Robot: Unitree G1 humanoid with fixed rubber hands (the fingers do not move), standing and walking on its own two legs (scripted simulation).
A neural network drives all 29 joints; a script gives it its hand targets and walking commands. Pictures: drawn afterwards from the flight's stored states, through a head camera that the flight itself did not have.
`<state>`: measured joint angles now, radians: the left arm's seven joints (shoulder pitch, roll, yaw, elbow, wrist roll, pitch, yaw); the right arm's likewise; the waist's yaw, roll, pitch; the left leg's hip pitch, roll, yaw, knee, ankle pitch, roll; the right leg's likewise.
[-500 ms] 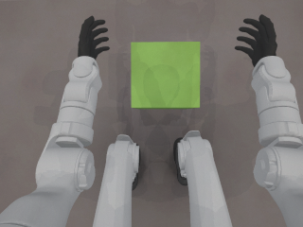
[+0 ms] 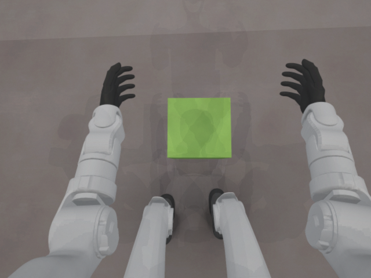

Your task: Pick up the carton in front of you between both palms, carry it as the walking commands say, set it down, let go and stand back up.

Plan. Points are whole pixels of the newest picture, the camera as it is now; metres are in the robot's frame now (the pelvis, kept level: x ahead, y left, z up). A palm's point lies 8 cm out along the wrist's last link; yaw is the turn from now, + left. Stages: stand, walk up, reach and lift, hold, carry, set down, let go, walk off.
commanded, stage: let go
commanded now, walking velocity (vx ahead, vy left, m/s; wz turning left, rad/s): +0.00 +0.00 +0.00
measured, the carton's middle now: (198, 132) +0.44 -0.03 -0.52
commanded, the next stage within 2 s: stand in 1.12 s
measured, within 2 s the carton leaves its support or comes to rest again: neither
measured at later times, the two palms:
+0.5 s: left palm (44, 176) +0.32 +0.21 +0.02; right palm (360, 176) +0.30 -0.24 +0.02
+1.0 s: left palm out of the picture +0.25 +0.25 +0.07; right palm out of the picture +0.24 -0.22 +0.07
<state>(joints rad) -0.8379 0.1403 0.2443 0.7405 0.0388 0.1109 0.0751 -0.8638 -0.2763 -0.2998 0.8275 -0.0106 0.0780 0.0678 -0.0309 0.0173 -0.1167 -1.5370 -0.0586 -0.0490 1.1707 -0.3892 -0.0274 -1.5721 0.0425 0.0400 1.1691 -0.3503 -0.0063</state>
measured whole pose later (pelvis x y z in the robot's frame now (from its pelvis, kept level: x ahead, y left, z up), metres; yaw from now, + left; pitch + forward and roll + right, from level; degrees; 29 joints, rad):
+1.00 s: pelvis +0.08 +0.02 +0.13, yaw -1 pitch -5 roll +0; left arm 0.21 0.21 0.04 0.42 0.01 0.14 -0.07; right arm 0.21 -0.21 -0.05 0.43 -0.02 0.14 0.08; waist 0.00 0.01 0.11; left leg -0.07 -0.04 -0.05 0.45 -0.29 0.02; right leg -0.10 0.02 0.06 0.43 -0.25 0.01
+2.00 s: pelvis +0.08 +0.01 +0.14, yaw +0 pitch -2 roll +0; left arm 0.14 0.35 0.02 0.92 0.03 0.00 0.02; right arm 0.17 -0.36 -0.01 0.87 -0.03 -0.01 -0.03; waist 0.01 0.01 0.02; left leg -0.11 -0.02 -0.07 0.42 -0.27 0.00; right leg -0.13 0.03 0.02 0.41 -0.25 -0.01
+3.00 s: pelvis +0.07 +0.01 +0.14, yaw +0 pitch -3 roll +0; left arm 0.11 0.39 0.01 1.06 0.01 -0.01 0.01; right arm 0.14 -0.39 0.00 1.01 -0.02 -0.02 -0.02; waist 0.01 0.01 0.03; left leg -0.09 -0.02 -0.06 0.34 -0.21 0.00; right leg -0.11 0.02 0.03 0.34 -0.18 -0.01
